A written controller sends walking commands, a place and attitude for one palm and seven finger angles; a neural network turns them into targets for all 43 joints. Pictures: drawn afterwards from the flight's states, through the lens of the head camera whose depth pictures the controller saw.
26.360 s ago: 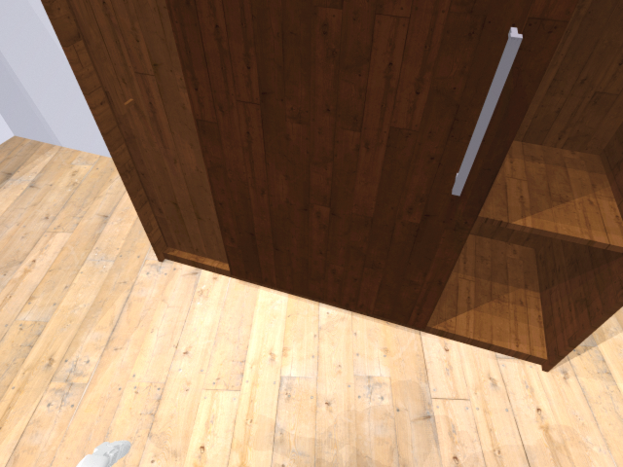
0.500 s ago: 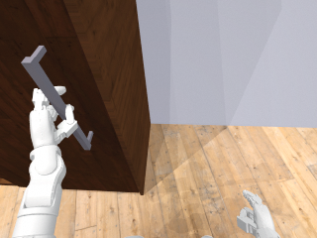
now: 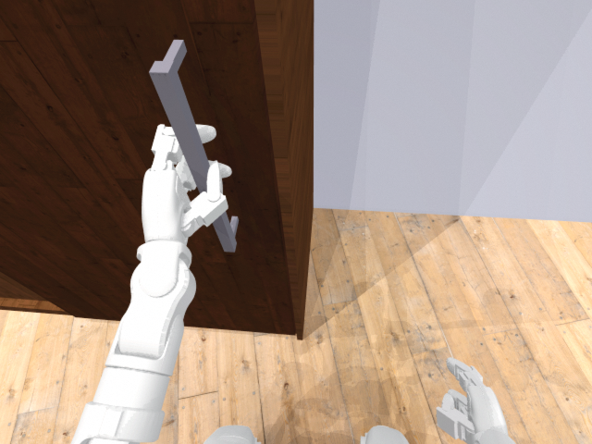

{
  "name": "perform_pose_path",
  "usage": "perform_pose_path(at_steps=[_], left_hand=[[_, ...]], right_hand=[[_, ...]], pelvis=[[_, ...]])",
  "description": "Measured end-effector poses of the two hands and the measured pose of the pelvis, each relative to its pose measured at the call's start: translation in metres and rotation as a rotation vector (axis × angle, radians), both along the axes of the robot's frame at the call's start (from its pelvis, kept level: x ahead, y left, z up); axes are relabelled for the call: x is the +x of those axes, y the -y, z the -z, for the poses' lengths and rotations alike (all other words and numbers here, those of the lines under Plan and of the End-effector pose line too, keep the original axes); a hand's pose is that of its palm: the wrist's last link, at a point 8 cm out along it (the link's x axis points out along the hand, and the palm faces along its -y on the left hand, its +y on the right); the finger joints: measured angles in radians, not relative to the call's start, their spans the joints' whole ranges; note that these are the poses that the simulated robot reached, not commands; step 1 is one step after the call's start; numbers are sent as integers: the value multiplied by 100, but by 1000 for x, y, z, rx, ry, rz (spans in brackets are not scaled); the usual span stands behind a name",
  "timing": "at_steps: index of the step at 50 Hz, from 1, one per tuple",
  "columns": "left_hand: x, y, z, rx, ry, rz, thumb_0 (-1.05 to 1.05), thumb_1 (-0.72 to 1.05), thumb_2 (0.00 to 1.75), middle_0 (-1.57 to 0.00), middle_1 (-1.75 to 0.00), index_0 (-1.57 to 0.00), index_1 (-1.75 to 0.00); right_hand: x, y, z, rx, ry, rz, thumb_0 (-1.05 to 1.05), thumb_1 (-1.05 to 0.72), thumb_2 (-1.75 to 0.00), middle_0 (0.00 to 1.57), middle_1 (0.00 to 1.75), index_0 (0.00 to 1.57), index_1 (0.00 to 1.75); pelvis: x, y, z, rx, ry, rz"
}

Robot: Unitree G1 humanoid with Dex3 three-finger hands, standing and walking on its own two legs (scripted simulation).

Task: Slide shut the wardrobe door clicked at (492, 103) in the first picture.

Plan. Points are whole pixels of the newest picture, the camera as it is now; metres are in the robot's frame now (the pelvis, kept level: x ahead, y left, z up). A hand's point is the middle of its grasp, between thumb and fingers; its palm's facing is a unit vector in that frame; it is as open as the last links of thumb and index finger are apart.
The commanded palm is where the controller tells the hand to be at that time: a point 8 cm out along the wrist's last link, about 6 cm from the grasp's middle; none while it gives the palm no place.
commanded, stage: stop walking and hold the door there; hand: left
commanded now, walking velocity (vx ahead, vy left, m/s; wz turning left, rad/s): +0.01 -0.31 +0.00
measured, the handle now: (209, 171) +0.42 +0.15 +0.12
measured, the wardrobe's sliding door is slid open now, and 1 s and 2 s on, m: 0.00 0.00 0.00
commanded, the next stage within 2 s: loosen the grip on the handle in 0.92 s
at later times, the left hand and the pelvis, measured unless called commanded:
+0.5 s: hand (215, 197) +0.36 +0.13 +0.14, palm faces +0.04 -0.99 -0.09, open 6.0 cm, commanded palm +0.33 +0.13 +0.14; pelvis +0.00 +0.03 +0.02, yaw +1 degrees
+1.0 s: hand (221, 195) +0.36 +0.12 +0.14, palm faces +0.15 -0.98 -0.12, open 6.1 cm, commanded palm +0.33 +0.17 +0.14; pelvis +0.01 -0.01 +0.02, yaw +2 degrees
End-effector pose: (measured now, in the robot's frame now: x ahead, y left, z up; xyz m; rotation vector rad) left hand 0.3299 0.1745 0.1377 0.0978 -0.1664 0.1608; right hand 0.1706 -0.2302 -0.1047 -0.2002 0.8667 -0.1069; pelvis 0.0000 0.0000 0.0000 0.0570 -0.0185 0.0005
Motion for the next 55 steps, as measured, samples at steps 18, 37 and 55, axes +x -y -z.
perform_pose_path(at_steps=[18, 37, 55], left_hand=[[3, -6, -5, 6, -47, 129, 1, 79, 85, -38, -138, -19, -136], [-1, 4, -8, 39, -92, -7, 1, 81, 86, -37, -136, -15, -136], [22, -13, -13, 117, -134, 73, -2, 64, 81, -39, -138, -22, -138]], right_hand=[[-3, -70, -12, 77, -1, -116, 1, -90, -90, 20, 30, 20, 30], [11, -19, -14, 79, 48, -92, 1, -90, -90, 20, 30, 20, 30], [-1, -7, -30, 38, 62, -42, 1, -90, -90, 20, 30, 20, 30]], pelvis=[[-4, -34, -15, -41, 0, -24], [3, 8, -19, -46, -1, -45], [-5, 9, -20, -35, -37, -22]])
